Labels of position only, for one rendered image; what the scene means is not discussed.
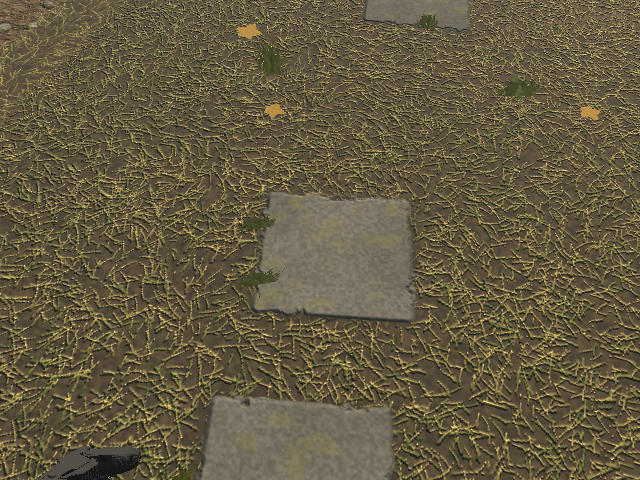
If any left robot hand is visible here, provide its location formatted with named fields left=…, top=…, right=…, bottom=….
left=34, top=446, right=141, bottom=480

